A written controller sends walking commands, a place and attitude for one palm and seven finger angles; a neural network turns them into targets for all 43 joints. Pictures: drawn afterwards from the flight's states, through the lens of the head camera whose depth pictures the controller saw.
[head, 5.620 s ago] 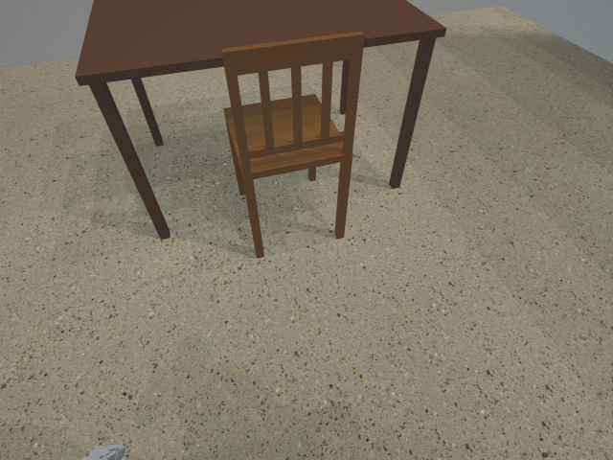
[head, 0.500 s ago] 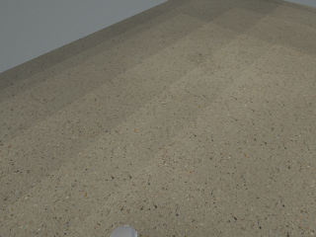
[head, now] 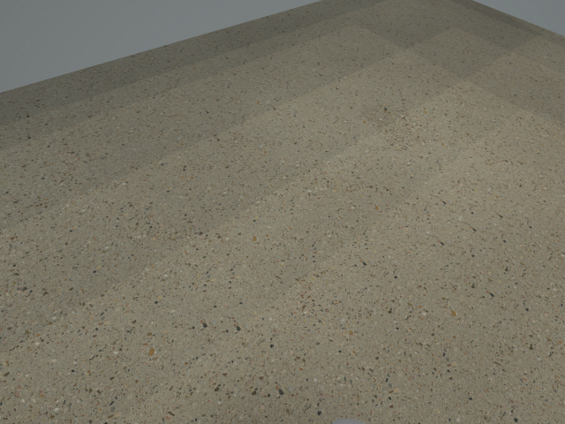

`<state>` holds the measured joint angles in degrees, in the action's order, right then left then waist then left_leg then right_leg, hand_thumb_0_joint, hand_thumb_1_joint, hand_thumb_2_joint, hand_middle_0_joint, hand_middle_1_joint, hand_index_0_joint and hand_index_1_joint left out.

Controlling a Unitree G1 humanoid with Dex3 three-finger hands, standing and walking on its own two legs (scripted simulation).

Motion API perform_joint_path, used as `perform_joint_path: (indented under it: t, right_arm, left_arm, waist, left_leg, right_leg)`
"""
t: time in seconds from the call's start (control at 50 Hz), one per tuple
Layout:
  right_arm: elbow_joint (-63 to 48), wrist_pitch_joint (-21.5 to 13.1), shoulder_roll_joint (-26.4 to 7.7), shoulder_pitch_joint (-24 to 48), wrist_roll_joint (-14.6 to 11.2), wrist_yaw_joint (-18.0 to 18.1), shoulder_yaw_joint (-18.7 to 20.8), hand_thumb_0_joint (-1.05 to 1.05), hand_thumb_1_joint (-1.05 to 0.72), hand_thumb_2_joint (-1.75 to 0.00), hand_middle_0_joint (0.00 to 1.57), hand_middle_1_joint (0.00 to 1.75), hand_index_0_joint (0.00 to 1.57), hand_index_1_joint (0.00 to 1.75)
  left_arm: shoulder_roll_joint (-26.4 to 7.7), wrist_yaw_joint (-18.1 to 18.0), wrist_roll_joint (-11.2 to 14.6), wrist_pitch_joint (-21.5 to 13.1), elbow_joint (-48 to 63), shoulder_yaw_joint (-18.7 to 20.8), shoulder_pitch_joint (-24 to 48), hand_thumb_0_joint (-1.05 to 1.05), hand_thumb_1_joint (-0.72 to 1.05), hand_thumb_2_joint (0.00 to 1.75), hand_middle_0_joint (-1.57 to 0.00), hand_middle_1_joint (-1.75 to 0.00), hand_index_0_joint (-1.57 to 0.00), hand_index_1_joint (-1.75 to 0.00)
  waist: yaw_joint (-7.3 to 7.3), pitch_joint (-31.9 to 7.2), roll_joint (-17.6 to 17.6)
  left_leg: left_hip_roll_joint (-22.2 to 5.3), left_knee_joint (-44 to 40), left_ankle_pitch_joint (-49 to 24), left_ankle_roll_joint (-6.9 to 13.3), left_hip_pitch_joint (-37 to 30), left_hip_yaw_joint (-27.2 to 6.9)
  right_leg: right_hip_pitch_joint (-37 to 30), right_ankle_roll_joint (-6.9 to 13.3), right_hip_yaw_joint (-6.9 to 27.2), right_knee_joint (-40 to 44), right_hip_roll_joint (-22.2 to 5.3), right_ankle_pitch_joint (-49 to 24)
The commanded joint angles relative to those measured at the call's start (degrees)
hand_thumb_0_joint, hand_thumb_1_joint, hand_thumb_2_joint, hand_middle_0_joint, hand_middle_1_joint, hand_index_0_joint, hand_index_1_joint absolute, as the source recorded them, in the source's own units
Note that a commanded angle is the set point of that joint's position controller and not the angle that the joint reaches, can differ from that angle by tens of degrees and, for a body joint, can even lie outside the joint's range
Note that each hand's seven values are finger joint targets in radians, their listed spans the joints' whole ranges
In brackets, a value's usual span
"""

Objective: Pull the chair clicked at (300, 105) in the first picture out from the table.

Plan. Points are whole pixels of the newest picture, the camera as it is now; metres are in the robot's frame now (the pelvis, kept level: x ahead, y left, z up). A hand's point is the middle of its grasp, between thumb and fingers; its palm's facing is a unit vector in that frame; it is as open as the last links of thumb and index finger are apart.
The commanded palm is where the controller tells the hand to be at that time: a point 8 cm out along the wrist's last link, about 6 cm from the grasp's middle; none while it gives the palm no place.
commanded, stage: turn to face it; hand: left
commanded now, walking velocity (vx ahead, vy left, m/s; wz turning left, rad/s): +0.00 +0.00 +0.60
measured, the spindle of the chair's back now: out of the picture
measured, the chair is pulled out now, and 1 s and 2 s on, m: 0.00 0.00 0.00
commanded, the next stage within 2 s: none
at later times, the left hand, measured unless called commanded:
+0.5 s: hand out of the picture +0.08 +0.15 -0.13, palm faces +0.30 -0.91 -0.29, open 7.4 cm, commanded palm none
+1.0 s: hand out of the picture -0.12 +0.17 -0.17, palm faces +0.65 -0.71 -0.27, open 7.4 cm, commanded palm none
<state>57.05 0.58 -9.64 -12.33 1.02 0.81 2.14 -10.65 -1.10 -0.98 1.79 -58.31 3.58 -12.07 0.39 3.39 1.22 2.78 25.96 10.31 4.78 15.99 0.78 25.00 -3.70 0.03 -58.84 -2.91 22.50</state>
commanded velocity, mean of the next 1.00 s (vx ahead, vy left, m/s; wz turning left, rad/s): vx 0.00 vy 0.00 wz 0.60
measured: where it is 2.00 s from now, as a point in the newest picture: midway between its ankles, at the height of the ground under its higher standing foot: outside the picture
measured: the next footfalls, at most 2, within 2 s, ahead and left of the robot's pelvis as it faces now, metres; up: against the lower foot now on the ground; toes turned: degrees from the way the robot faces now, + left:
right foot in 0.34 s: +0.07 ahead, -0.16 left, +0.00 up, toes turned +14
left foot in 0.80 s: -0.03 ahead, +0.08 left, +0.00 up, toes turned +37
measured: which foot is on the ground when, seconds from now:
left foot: down 0.00-0.32, up 0.34-0.78, down 0.80-1.00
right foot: up 0.00-0.32, down 0.34-0.80, up 0.82-1.00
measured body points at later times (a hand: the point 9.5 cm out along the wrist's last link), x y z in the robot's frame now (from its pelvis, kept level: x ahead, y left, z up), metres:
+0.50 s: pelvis +0.02 -0.07 +0.00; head +0.05 -0.10 +0.45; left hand +0.06 +0.20 -0.11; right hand +0.14 -0.32 -0.16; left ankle -0.03 +0.07 -0.65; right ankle +0.03 -0.17 -0.74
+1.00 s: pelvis -0.01 -0.04 -0.01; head +0.01 +0.00 +0.44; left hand -0.15 +0.21 -0.15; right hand +0.26 -0.15 -0.12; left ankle -0.06 +0.05 -0.74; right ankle +0.08 -0.17 -0.67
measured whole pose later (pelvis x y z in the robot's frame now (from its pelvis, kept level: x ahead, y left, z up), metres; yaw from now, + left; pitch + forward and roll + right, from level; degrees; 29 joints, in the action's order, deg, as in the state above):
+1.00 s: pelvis -0.01 -0.04 -0.01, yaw +38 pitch -1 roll -1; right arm 49.6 1.9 -13.4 -5.6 1.0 -1.0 2.7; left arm -16.4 -0.6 -0.8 3.7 -52.4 4.4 -13.9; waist 2.6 5.5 1.7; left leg 0.7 30.8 15.2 1.9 14.7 0.0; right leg 27.8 -6.0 -2.1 -62.8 -6.4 23.3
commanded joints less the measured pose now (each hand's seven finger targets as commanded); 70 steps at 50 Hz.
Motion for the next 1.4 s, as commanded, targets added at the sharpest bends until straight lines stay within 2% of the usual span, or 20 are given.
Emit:
perform_joint_path:
  t: [0.0, 0.16, 0.26, 0.28, 0.3, 0.32, 0.38, 0.42, 0.68, 0.74, 0.78, 0.8, 0.9, 1.04, 1.16, 1.18, 1.2, 1.22, 1.3, 1.38]
  right_arm:
    - [-3.74, -0.68, -11.19, -2.86, 0.05, 0.37, 3.25, 0.0, -0.9, -0.9, 0.2, 0.3, 0.2, 0.3]
    - [-4.77, 0.12, -13.16, -5.15, 0.46, 0.21, 4.88, 0.0, -0.9, -0.9, 0.2, 0.3, 0.2, 0.3]
    - [-7.02, 0.83, -13.48, -1.8, -0.04, -0.26, 5.39, 0.0, -0.9, -0.9, 0.2, 0.3, 0.2, 0.3]
    - [-7.58, 0.74, -11.78, -1.57, -0.53, -0.58, 5.18, 0.0, -0.9, -0.9, 0.2, 0.3, 0.2, 0.3]
    - [-8.68, 0.67, -7.54, -3.18, -1.05, -0.74, 4.61, 0.0, -0.9, -0.9, 0.2, 0.3, 0.2, 0.3]
    - [-9.79, 0.61, -9.53, -2.93, 0.0, -0.59, 4.97, 0.0, -0.9, -0.9, 0.2, 0.3, 0.2, 0.3]
    - [-7.6, 2.25, -9.32, -1.2, 0.33, -1.53, 4.87, 0.0, -0.9, -0.9, 0.2, 0.3, 0.2, 0.3]
    - [-7.44, 2.52, -8.85, -1.43, 0.18, -2.01, 4.44, 0.0, -0.9, -0.9, 0.2, 0.3, 0.2, 0.3]
    - [-11.3, 2.08, -8.69, 10.68, -0.51, -2.71, 2.23, 0.0, -0.9, -0.9, 0.2, 0.3, 0.2, 0.3]
    - [-10.05, 0.96, -11.93, 3.58, -0.13, -2.43, 2.93, 0.0, -0.9, -0.9, 0.2, 0.3, 0.2, 0.3]
    - [-9.03, 0.48, -23.46, -4.35, -0.37, -1.88, 5.84, 0.0, -0.9, -0.9, 0.2, 0.3, 0.2, 0.3]
    - [-7.95, 0.68, -22.11, -5.43, -0.75, -1.48, 5.6, 0.0, -0.9, -0.9, 0.2, 0.3, 0.2, 0.3]
    - [-11.05, 0.25, -16.06, 6.78, -0.16, -0.8, 3.77, 0.0, -0.9, -0.9, 0.2, 0.3, 0.2, 0.3]
    - [-10.27, 0.73, -16.25, 3.79, 0.12, -1.02, 4.61, 0.0, -0.9, -0.9, 0.2, 0.3, 0.2, 0.3]
    - [-10.84, 1.01, -15.38, 4.52, -0.1, -0.93, 5.2, 0.0, -0.9, -0.9, 0.2, 0.3, 0.2, 0.3]
    - [-11.15, 0.85, -13.69, 4.48, -0.49, -1.06, 4.98, 0.0, -0.9, -0.9, 0.2, 0.3, 0.2, 0.3]
    - [-12.1, 0.74, -9.26, 2.74, -0.99, -1.42, 4.35, 0.0, -0.9, -0.9, 0.2, 0.3, 0.2, 0.3]
    - [-13.03, 0.84, -9.67, 2.73, -0.28, -1.37, 4.45, 0.0, -0.9, -0.9, 0.2, 0.3, 0.2, 0.3]
    - [-8.94, 2.56, -9.98, 1.86, 0.29, -2.44, 4.61, 0.0, -0.9, -0.9, 0.2, 0.3, 0.2, 0.3]
    - [-8.49, 3.03, -8.98, 3.31, 0.09, -2.9, 4.09, 0.0, -0.9, -0.9, 0.2, 0.3, 0.2, 0.3]
  left_arm:
    - [-4.55, -0.27, -0.27, -0.48, 4.96, 1.89, 0.49, 0.0, 0.9, 0.9, -0.2, -0.3, -0.2, -0.3]
    - [-5.16, -0.46, 0.35, -0.76, 10.61, 1.52, 7.43, 0.0, 0.9, 0.9, -0.2, -0.3, -0.2, -0.3]
    - [-7.14, -0.96, 0.94, -1.28, 10.94, 1.7, 2.1, 0.0, 0.9, 0.9, -0.2, -0.3, -0.2, -0.3]
    - [-9.38, -1.22, 0.76, -1.81, 10.62, 2.13, -0.52, 0.0, 0.9, 0.9, -0.2, -0.3, -0.2, -0.3]
    - [-14.78, -1.66, -0.14, -2.27, 11.22, 3.07, -0.11, 0.0, 0.9, 0.9, -0.2, -0.3, -0.2, -0.3]
    - [-16.5, -1.38, -0.21, -1.87, 12.42, 2.72, 0.84, 0.0, 0.9, 0.9, -0.2, -0.3, -0.2, -0.3]
    - [-10.76, -1.28, 0.13, -2.22, 13.37, 1.52, 6.51, 0.0, 0.9, 0.9, -0.2, -0.3, -0.2, -0.3]
    - [-9.71, -1.0, 0.02, -2.76, 12.92, 0.98, 4.71, 0.0, 0.9, 0.9, -0.2, -0.3, -0.2, -0.3]
    - [-14.94, -0.72, -0.85, -1.56, 9.89, 2.37, -4.86, 0.0, 0.9, 0.9, -0.2, -0.3, -0.2, -0.3]
    - [-15.11, -0.32, 0.01, -1.27, 9.42, 2.66, -4.43, 0.0, 0.9, 0.9, -0.2, -0.3, -0.2, -0.3]
    - [-9.31, 0.27, 0.31, -1.12, 13.34, 1.17, -2.92, 0.0, 0.9, 0.9, -0.2, -0.3, -0.2, -0.3]
    - [-10.69, -0.19, -0.11, -0.2, 13.75, 1.21, -0.48, 0.0, 0.9, 0.9, -0.2, -0.3, -0.2, -0.3]
    - [-10.11, 0.65, -0.04, 0.22, 10.26, 1.91, -1.58, 0.0, 0.9, 0.9, -0.2, -0.3, -0.2, -0.3]
    - [-8.96, 0.27, 0.13, 0.1, 12.89, 1.64, 2.14, 0.0, 0.9, 0.9, -0.2, -0.3, -0.2, -0.3]
    - [-8.81, -0.14, 0.65, -1.47, 13.34, 1.49, -1.92, 0.0, 0.9, 0.9, -0.2, -0.3, -0.2, -0.3]
    - [-10.39, -0.43, 0.53, -2.15, 12.83, 1.91, -4.59, 0.0, 0.9, 0.9, -0.2, -0.3, -0.2, -0.3]
    - [-16.06, -0.99, -0.52, -2.79, 12.8, 3.04, -5.87, 0.0, 0.9, 0.9, -0.2, -0.3, -0.2, -0.3]
    - [-18.42, -0.84, -0.4, -2.29, 13.55, 2.78, -5.15, 0.0, 0.9, 0.9, -0.2, -0.3, -0.2, -0.3]
    - [-10.95, -0.94, -0.12, -2.37, 15.02, 1.26, 3.55, 0.0, 0.9, 0.9, -0.2, -0.3, -0.2, -0.3]
    - [-11.53, -1.03, -0.39, -2.29, 13.62, 1.21, 0.57, 0.0, 0.9, 0.9, -0.2, -0.3, -0.2, -0.3]
  waist:
    - [-1.17, -5.79, -6.58]
    - [-2.83, -7.26, -10.06]
    - [0.1, -8.5, -9.29]
    - [1.34, -9.48, -4.36]
    - [0.84, -9.14, 13.02]
    - [0.7, -8.12, 12.19]
    - [-2.39, -1.04, 5.59]
    - [-2.31, -1.46, 7.43]
    - [2.64, -4.27, 12.76]
    - [-1.37, -9.48, 7.6]
    - [-5.47, -14.03, -20.07]
    - [-5.73, -13.5, -11.9]
    - [-0.45, -4.47, -10.08]
    - [-1.97, -3.69, -10.25]
    - [0.47, -7.15, -9.75]
    - [2.01, -8.63, -5.3]
    - [2.14, -9.39, 11.73]
    - [2.06, -8.73, 14.43]
    - [-1.67, -1.53, 7.01]
    - [0.06, -1.65, 9.21]
  left_leg:
    - [-15.16, -10.42, -8.1, 5.04, -5.62, -19.06]
    - [-13.75, -5.37, -19.08, 5.89, -7.19, -25.51]
    - [-9.81, -1.23, -15.11, 2.15, 1.65, -26.18]
    - [-7.37, 3.05, -6.32, -0.88, 8.46, -23.29]
    - [0.27, 15.04, 14.3, -6.19, 20.64, -10.76]
    - [1.06, 27.88, 23.92, -7.49, 20.98, -5.06]
    - [-3.96, 42.94, 15.53, -8.38, 19.22, -3.94]
    - [-4.36, 44.46, 12.12, -9.53, 19.24, -1.74]
    - [-4.12, 17.79, 14.87, -8.03, 7.14, 5.49]
    - [-3.86, -1.8, -0.02, -6.17, -8.32, 5.83]
    - [-28.31, -2.63, -42.04, 6.72, -25.65, -22.67]
    - [-28.8, -1.83, -38.34, 8.74, -22.55, -19.57]
    - [-15.59, -6.05, -18.3, 3.21, -5.45, -10.22]
    - [-15.05, -6.97, -9.05, 4.83, -4.85, -17.31]
    - [-11.81, 1.37, -18.03, 2.59, -0.35, -20.81]
    - [-9.29, 5.97, -11.83, -0.04, 4.55, -19.24]
    - [-0.86, 18.85, 8.29, -5.38, 16.42, -8.75]
    - [0.8, 31.01, 24.91, -7.14, 18.83, -4.55]
    - [-4.29, 46.09, 12.75, -8.38, 17.66, -3.42]
    - [-5.05, 39.79, 12.26, -9.55, 16.3, 0.03]
  right_leg:
    - [4.31, -1.07, 0.96, 0.28, -0.69, -1.49]
    - [0.68, -0.82, 1.64, 12.19, 2.58, 2.68]
    - [-15.82, 0.39, 1.36, 31.68, 3.85, -7.17]
    - [-24.79, 1.37, 5.02, 40.19, -1.23, -11.05]
    - [-32.16, 6.78, 20.42, 45.23, -17.95, -12.19]
    - [-23.91, 12.63, 23.02, 44.2, -26.59, -16.71]
    - [-14.78, 11.34, 9.28, 40.84, -17.56, -26.54]
    - [-17.01, 10.02, 2.72, 38.35, -14.94, -36.23]
    - [-21.13, 10.07, -3.82, 33.45, -18.09, -39.87]
    - [-17.08, 5.01, -9.02, 19.8, -16.24, -36.72]
    - [9.9, -2.12, -8.34, -4.72, -5.09, 16.23]
    - [11.04, -1.67, -3.1, -8.79, -5.85, 14.95]
    - [5.28, -2.32, -1.26, -7.11, -4.4, 0.2]
    - [2.89, -2.13, -0.83, 5.81, -1.44, 1.4]
    - [-12.56, -0.94, -1.89, 28.21, 2.14, -6.17]
    - [-20.43, -0.36, 0.68, 37.31, -1.18, -11.46]
    - [-28.92, 4.48, 15.91, 43.24, -16.82, -15.98]
    - [-23.36, 10.82, 20.65, 42.82, -26.6, -20.98]
    - [-14.12, 9.79, 4.28, 40.57, -16.55, -21.18]
    - [-16.84, 9.61, -1.07, 40.57, -16.31, -22.48]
